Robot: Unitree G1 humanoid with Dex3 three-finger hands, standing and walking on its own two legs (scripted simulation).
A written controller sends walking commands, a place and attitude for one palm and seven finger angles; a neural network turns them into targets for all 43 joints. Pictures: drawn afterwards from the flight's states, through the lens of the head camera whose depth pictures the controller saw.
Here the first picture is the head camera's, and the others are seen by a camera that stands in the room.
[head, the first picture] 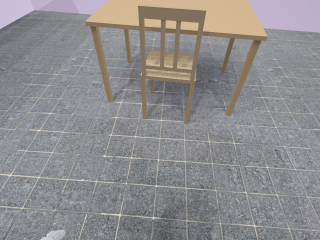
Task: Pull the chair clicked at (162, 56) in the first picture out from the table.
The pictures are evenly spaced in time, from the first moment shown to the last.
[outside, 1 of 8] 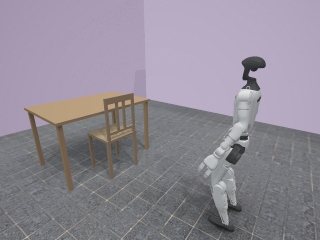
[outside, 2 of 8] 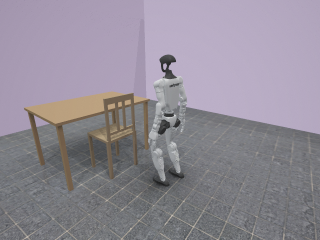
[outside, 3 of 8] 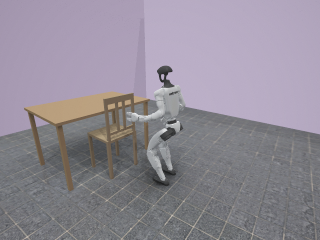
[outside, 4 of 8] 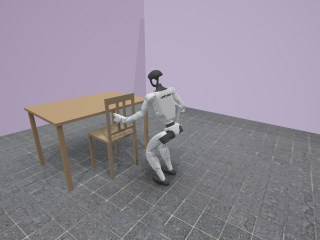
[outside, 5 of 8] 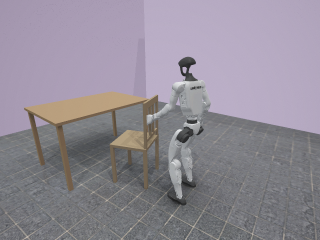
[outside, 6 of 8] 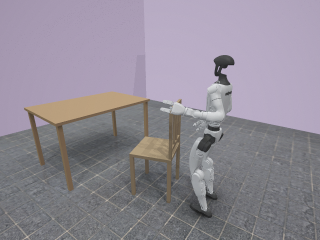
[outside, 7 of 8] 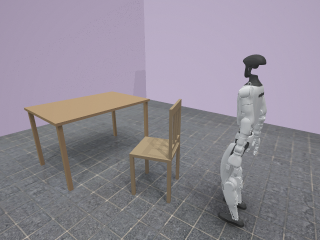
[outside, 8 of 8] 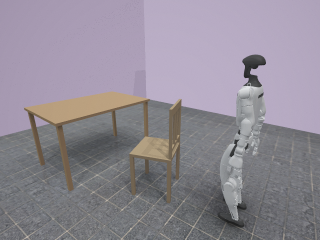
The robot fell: no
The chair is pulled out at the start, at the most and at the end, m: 0.00 0.64 0.64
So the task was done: yes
